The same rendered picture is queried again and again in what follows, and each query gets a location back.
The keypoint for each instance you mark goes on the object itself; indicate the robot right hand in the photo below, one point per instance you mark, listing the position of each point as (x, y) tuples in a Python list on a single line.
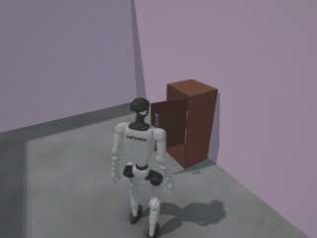
[(170, 186)]

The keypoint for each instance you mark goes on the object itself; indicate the cupboard door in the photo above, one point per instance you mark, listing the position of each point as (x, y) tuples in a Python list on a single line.
[(172, 118)]

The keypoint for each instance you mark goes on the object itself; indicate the left robot foot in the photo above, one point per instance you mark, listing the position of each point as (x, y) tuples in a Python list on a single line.
[(135, 218)]

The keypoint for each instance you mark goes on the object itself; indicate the robot left hand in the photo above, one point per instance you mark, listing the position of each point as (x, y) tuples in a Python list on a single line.
[(115, 176)]

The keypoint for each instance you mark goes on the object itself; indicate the handle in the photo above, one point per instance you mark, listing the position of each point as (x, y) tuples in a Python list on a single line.
[(157, 120)]

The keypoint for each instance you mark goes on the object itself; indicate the robot left upper arm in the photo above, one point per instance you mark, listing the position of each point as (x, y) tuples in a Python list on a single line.
[(118, 139)]

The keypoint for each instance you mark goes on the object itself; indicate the left robot forearm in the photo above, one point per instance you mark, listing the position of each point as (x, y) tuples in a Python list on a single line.
[(115, 162)]

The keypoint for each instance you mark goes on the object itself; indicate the robot right shin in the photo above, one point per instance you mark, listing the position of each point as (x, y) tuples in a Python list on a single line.
[(153, 218)]

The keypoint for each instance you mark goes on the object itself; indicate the right robot forearm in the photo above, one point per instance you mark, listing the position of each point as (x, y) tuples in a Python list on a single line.
[(167, 175)]

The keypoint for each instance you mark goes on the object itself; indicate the robot right upper arm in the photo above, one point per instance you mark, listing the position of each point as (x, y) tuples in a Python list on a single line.
[(160, 136)]

